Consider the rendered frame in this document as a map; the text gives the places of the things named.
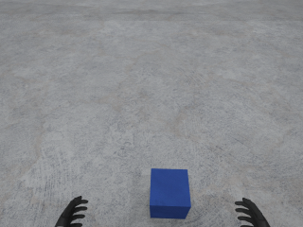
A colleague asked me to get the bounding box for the robot left hand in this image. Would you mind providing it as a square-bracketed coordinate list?
[55, 196, 88, 227]

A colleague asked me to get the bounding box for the robot right hand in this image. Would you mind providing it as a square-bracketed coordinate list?
[234, 198, 270, 227]

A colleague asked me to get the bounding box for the carton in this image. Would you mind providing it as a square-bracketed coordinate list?
[150, 168, 191, 219]

